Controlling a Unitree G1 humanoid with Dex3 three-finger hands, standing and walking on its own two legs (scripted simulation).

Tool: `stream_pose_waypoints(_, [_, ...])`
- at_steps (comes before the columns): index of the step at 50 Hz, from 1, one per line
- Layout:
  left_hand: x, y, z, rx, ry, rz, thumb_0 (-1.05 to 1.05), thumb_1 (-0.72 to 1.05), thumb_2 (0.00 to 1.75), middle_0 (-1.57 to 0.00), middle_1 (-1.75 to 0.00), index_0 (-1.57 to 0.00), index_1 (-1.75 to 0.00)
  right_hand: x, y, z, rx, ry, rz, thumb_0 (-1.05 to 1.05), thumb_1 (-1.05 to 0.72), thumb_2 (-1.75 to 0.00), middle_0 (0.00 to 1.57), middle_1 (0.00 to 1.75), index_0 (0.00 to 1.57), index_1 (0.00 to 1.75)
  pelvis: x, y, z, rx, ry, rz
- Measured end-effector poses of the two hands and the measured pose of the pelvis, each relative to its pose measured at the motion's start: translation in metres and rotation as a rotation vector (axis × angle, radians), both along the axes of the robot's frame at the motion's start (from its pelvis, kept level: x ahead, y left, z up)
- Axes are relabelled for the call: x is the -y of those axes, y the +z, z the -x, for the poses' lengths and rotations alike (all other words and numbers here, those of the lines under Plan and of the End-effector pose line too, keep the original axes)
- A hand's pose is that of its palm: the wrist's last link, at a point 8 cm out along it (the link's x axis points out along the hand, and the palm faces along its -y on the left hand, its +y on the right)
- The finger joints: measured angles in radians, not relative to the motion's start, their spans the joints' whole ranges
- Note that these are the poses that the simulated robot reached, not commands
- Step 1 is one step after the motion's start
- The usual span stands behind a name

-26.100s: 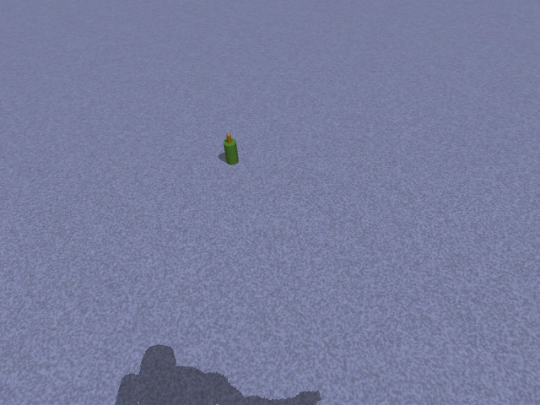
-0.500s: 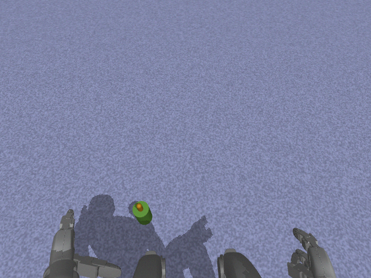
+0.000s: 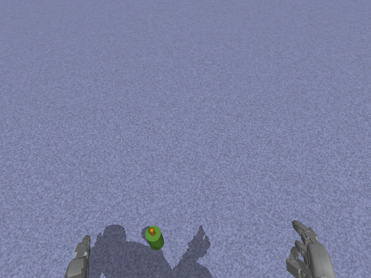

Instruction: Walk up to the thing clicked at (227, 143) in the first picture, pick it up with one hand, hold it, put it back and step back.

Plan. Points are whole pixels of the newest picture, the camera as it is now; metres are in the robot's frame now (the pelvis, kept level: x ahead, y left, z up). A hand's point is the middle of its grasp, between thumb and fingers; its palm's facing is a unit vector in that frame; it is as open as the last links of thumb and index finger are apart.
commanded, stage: home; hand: left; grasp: from the side
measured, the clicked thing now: (154, 236) +0.42 +0.19 -0.62
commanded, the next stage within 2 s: stand in 1.44 s
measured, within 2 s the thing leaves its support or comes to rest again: neither
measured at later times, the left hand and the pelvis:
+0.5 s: hand (112, 274) +0.17 +0.18 -0.05, palm faces +0.09 -0.95 -0.30, open 17.5 cm; pelvis +0.01 +0.00 +0.00, yaw +0 degrees
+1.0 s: hand (114, 273) +0.17 +0.17 -0.05, palm faces +0.10 -0.95 -0.29, open 17.5 cm; pelvis +0.01 -0.01 +0.00, yaw +0 degrees
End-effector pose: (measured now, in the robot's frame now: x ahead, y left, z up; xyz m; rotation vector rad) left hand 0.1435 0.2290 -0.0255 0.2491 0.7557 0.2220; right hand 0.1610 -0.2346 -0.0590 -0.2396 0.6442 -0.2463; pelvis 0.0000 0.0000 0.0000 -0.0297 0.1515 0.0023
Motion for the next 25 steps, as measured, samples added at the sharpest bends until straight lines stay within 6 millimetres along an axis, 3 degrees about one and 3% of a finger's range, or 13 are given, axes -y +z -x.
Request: stream_pose_waypoints(25, [0.007, 0.003, -0.010, 0.008, -0.018, 0.000, -0.01, -0.55, 0.05, -0.05, -0.06, -0.05, -0.05, 0.010, -0.005, 0.010, -0.036, -0.025, -0.003, 0.01, -0.90, -0.90, 0.20, 0.30, 0.21, 0.30, 0.004, 0.004, -0.006, 0.011, -0.006, -0.004])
